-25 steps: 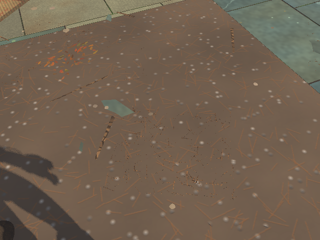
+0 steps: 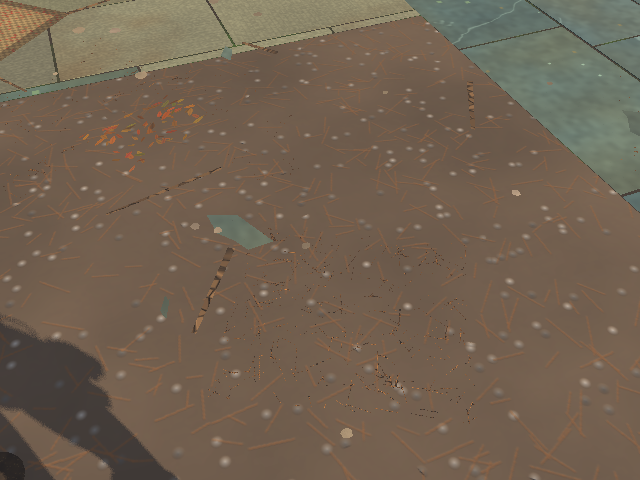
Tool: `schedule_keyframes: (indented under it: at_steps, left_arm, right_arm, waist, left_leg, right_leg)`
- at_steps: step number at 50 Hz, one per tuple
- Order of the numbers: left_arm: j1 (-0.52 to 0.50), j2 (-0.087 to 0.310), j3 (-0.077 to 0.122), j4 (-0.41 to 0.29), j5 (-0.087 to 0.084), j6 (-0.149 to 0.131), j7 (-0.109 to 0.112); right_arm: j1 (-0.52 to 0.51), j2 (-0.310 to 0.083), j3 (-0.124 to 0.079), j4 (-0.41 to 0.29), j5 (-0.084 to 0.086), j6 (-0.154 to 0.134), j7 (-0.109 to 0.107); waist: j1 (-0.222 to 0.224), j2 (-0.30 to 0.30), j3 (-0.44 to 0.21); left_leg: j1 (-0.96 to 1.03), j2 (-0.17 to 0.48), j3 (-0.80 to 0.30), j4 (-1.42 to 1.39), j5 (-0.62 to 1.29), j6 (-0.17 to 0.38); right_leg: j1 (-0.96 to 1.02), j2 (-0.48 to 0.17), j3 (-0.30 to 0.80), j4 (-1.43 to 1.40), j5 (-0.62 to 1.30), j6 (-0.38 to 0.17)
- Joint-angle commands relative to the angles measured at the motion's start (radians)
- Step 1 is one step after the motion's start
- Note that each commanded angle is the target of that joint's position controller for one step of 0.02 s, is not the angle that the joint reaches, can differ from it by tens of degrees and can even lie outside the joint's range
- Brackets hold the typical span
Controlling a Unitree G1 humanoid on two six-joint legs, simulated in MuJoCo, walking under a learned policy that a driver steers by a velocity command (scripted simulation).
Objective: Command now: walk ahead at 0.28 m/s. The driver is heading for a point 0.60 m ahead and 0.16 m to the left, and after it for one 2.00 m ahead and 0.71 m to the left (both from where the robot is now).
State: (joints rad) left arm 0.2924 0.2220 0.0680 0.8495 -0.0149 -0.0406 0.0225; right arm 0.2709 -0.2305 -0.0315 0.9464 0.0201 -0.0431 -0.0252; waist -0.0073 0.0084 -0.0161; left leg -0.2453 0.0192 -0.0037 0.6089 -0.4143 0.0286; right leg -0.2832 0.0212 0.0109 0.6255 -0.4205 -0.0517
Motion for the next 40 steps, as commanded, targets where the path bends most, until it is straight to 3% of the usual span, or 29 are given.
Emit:
schedule_keyframes:
  at_steps: [1, 2, 4, 5, 6, 7, 8, 9, 10, 11, 13, 15, 17, 19, 22, 24, 25, 26, 27, 28, 29, 30, 31, 32, 33, 36, 40]
  left_arm:
    - [-0.074, 0.058, 0.015, -0.072, -0.01, -0.055, -0.012]
    - [-0.062, 0.05, 0.014, -0.067, -0.014, -0.062, -0.016]
    - [0.016, 0.054, 0.016, -0.035, -0.02, -0.07, -0.02]
    - [0.097, 0.082, 0.026, 0.0, -0.018, -0.074, -0.019]
    - [0.209, 0.158, 0.05, 0.04, -0.021, -0.078, -0.017]
    - [0.313, 0.235, 0.071, 0.056, -0.011, -0.079, -0.028]
    - [0.311, 0.175, 0.048, 0.052, 0.012, -0.083, -0.033]
    - [0.275, 0.135, 0.033, 0.042, 0.02, -0.083, -0.035]
    - [0.243, 0.12, 0.024, 0.031, 0.02, -0.079, -0.036]
    - [0.219, 0.106, 0.014, 0.031, 0.012, -0.069, -0.036]
    - [0.202, 0.069, -0.003, 0.038, 0.009, -0.05, -0.029]
    - [0.179, 0.084, -0.005, 0.035, 0.006, -0.04, -0.015]
    - [0.172, 0.129, 0.001, 0.034, 0.007, -0.043, -0.002]
    - [0.199, 0.168, 0.012, 0.051, -0.001, -0.053, 0.001]
    - [0.182, 0.17, 0.018, 0.068, -0.011, -0.054, -0.001]
    - [0.161, 0.186, 0.025, 0.068, 0.001, -0.04, -0.003]
    - [0.156, 0.174, 0.02, 0.065, 0.008, -0.03, -0.003]
    - [0.16, 0.145, 0.007, 0.045, 0.021, -0.025, -0.002]
    - [0.31, -0.017, -0.036, 0.042, 0.011, -0.042, -0.014]
    - [0.264, 0.06, -0.021, 0.057, -0.011, -0.067, -0.018]
    - [0.146, 0.138, 0.001, 0.017, -0.038, -0.079, -0.021]
    - [0.073, 0.153, 0.002, -0.005, -0.033, -0.085, -0.013]
    - [0.042, 0.15, 0.008, -0.01, -0.013, -0.082, -0.005]
    - [0.065, 0.135, 0.012, -0.006, -0.005, -0.069, 0.0]
    - [0.086, 0.115, 0.011, 0.001, -0.003, -0.056, 0.001]
    - [0.042, 0.101, 0.01, -0.015, 0.004, -0.032, 0.004]
    - [-0.111, 0.106, 0.01, -0.059, 0.016, -0.037, 0.001]
  right_arm:
    - [0.026, -0.161, -0.04, -0.034, 0.009, -0.033, 0.006]
    - [0.017, -0.168, -0.042, -0.037, 0.011, -0.034, 0.009]
    - [-0.049, -0.161, -0.038, -0.063, 0.017, -0.032, 0.015]
    - [-0.109, -0.13, -0.028, -0.089, 0.019, -0.035, 0.017]
    - [-0.159, -0.085, -0.015, -0.121, 0.014, -0.05, 0.019]
    - [-0.178, -0.099, -0.018, -0.148, 0.006, -0.073, 0.017]
    - [-0.187, -0.132, -0.028, -0.152, 0.011, -0.084, 0.021]
    - [-0.167, -0.124, -0.026, -0.148, 0.025, -0.087, 0.031]
    - [-0.167, -0.106, -0.021, -0.144, 0.027, -0.085, 0.039]
    - [-0.185, -0.096, -0.019, -0.149, 0.02, -0.083, 0.046]
    - [-0.204, -0.07, -0.015, -0.156, 0.01, -0.073, 0.061]
    - [-0.259, -0.041, -0.003, -0.178, -0.003, -0.067, 0.074]
    - [-0.339, -0.018, 0.01, -0.208, -0.005, -0.064, 0.077]
    - [-0.374, -0.053, 0.004, -0.228, 0.004, -0.056, 0.073]
    - [-0.37, -0.113, -0.014, -0.24, 0.007, -0.055, 0.07]
    - [-0.253, -0.157, -0.04, -0.213, 0.003, -0.054, 0.066]
    - [-0.093, -0.188, -0.062, -0.163, 0.007, -0.049, 0.059]
    - [0.085, -0.241, -0.08, -0.124, -0.001, -0.044, 0.05]
    - [0.171, -0.32, -0.094, -0.095, -0.018, -0.043, 0.058]
    - [0.141, -0.23, -0.069, -0.097, -0.009, -0.046, 0.063]
    - [0.045, -0.186, -0.056, -0.107, -0.006, -0.052, 0.062]
    - [-0.044, -0.166, -0.048, -0.127, -0.01, -0.056, 0.062]
    - [-0.097, -0.146, -0.044, -0.131, -0.023, -0.062, 0.066]
    - [-0.123, -0.123, -0.037, -0.129, -0.036, -0.069, 0.068]
    - [-0.129, -0.11, -0.035, -0.122, -0.035, -0.072, 0.07]
    - [-0.086, -0.134, -0.039, -0.092, -0.026, -0.081, 0.06]
    - [-0.002, -0.168, -0.045, -0.065, -0.02, -0.07, 0.035]
  waist:
    - [-0.013, 0.118, 0.101]
    - [0.0, 0.149, 0.105]
    - [0.053, 0.149, 0.124]
    - [0.09, 0.078, 0.124]
    - [0.117, -0.112, 0.101]
    - [0.155, -0.292, 0.058]
    - [0.132, -0.213, 0.055]
    - [0.098, -0.129, 0.061]
    - [0.081, -0.078, 0.058]
    - [0.068, -0.048, 0.08]
    - [0.052, -0.08, 0.088]
    - [0.051, -0.077, 0.107]
    - [0.062, -0.087, 0.12]
    - [0.062, -0.119, 0.127]
    - [0.028, -0.121, 0.132]
    - [-0.042, -0.137, 0.032]
    - [-0.115, -0.13, -0.062]
    - [-0.177, -0.051, -0.183]
    - [-0.094, 0.266, -0.357]
    - [-0.116, 0.232, -0.338]
    - [-0.095, 0.17, -0.157]
    - [-0.062, 0.064, -0.08]
    - [-0.027, 0.026, -0.032]
    - [0.013, 0.055, -0.03]
    - [0.031, 0.074, -0.027]
    - [0.039, 0.06, 0.024]
    - [-0.002, 0.024, 0.059]
  left_leg:
    - [-0.005, 0.202, -0.323, -0.314, -0.33, 0.16]
    - [-0.01, 0.236, -0.366, -0.348, -0.323, 0.176]
    - [-0.1, 0.216, -0.324, -0.319, -0.23, 0.158]
    - [-0.179, 0.142, -0.215, -0.214, -0.101, 0.11]
    - [-0.319, 0.013, -0.027, 0.061, 0.086, 0.032]
    - [-0.535, -0.054, 0.031, 0.352, 0.04, -0.004]
    - [-0.676, -0.031, -0.045, 0.537, -0.128, 0.011]
    - [-0.738, 0.011, -0.075, 0.627, -0.089, 0.04]
    - [-0.764, 0.044, -0.063, 0.644, -0.023, 0.057]
    - [-0.767, 0.074, -0.053, 0.604, 0.035, 0.062]
    - [-0.679, 0.095, -0.015, 0.49, 0.127, 0.044]
    - [-0.574, 0.073, 0.031, 0.321, 0.248, 0.008]
    - [-0.407, 0.032, 0.063, 0.112, 0.382, -0.013]
    - [-0.305, 0.012, 0.056, 0.017, 0.444, -0.013]
    - [-0.282, 0.011, 0.026, -0.064, 0.432, 0.03]
    - [-0.127, -0.033, 0.059, -0.055, 0.369, 0.071]
    - [0.072, -0.06, 0.08, -0.054, 0.35, 0.097]
    - [0.37, 0.088, -0.092, -0.027, 0.304, 0.148]
    - [0.668, 0.347, -0.621, -0.191, -0.024, 0.316]
    - [0.622, 0.346, -0.814, -0.36, -0.167, 0.292]
    - [0.473, 0.326, -0.663, -0.371, -0.136, 0.241]
    - [0.306, 0.295, -0.527, -0.384, -0.012, 0.216]
    - [0.167, 0.256, -0.421, -0.402, 0.107, 0.202]
    - [0.086, 0.218, -0.345, -0.424, 0.17, 0.191]
    - [0.043, 0.197, -0.301, -0.451, 0.188, 0.194]
    - [-0.016, 0.188, -0.222, -0.51, 0.226, 0.219]
    - [0.061, 0.185, -0.17, -0.528, 0.305, 0.21]
  right_leg:
    - [-0.143, -0.013, 0.001, -0.018, -0.057, -0.036]
    - [-0.121, -0.005, -0.026, 0.005, -0.01, -0.041]
    - [0.014, -0.012, -0.018, -0.079, 0.009, -0.071]
    - [0.128, -0.041, 0.053, -0.163, 0.006, -0.091]
    - [0.293, -0.145, 0.27, -0.273, 0.036, -0.148]
    - [0.494, -0.327, 0.585, -0.375, 0.194, -0.246]
    - [0.547, -0.384, 0.65, -0.365, 0.3, -0.276]
    - [0.562, -0.377, 0.579, -0.346, 0.346, -0.257]
    - [0.557, -0.358, 0.489, -0.357, 0.394, -0.232]
    - [0.526, -0.337, 0.407, -0.383, 0.455, -0.204]
    - [0.437, -0.274, 0.272, -0.435, 0.512, -0.156]
    - [0.315, -0.217, 0.162, -0.475, 0.51, -0.14]
    - [0.184, -0.177, 0.09, -0.514, 0.459, -0.126]
    - [0.162, -0.21, 0.094, -0.551, 0.408, -0.127]
    - [0.273, -0.263, 0.084, -0.5, 0.529, -0.101]
    - [0.333, -0.253, 0.047, -0.317, 0.87, -0.069]
    - [0.288, -0.212, 0.014, -0.123, 0.965, -0.045]
    - [0.071, -0.167, -0.007, 0.179, 0.738, -0.014]
    - [-0.281, 0.028, 0.011, 0.582, 0.038, 0.049]
    - [-0.388, 0.017, 0.146, 0.726, -0.117, 0.026]
    - [-0.474, -0.039, 0.118, 0.763, -0.047, 0.008]
    - [-0.434, -0.096, 0.092, 0.718, 0.054, -0.005]
    - [-0.382, -0.134, 0.082, 0.661, 0.119, -0.006]
    - [-0.31, -0.167, 0.094, 0.617, 0.16, -0.011]
    - [-0.273, -0.176, 0.092, 0.587, 0.174, -0.009]
    - [-0.317, -0.192, 0.072, 0.49, 0.229, 0.015]
    - [-0.44, -0.19, 0.063, 0.265, 0.432, 0.052]
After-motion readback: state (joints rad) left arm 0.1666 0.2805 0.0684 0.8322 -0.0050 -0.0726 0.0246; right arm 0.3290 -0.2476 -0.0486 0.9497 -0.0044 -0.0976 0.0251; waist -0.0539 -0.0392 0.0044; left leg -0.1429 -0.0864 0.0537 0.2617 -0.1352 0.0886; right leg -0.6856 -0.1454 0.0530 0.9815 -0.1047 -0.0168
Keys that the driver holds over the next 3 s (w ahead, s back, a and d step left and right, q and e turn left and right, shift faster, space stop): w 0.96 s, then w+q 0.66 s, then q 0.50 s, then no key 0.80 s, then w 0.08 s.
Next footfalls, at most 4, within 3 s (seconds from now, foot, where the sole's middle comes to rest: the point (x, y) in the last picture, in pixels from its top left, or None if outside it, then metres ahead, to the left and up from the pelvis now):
0.52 left None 0.40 0.14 -0.77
1.08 right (381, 408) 0.70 -0.10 -0.77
1.62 left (253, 323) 0.94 0.20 -0.77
2.14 right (288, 253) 1.17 0.12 -0.77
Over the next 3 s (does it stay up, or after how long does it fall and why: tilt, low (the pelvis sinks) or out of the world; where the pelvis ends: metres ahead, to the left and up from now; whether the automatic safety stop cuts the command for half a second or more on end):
stays up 1.02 0.19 0.00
